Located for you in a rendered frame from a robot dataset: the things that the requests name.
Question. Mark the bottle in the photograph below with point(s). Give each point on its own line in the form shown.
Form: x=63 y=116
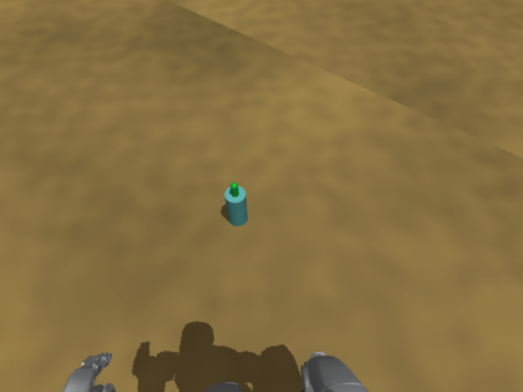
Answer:
x=236 y=205

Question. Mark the left robot hand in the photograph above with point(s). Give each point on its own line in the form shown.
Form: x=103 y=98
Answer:
x=83 y=379

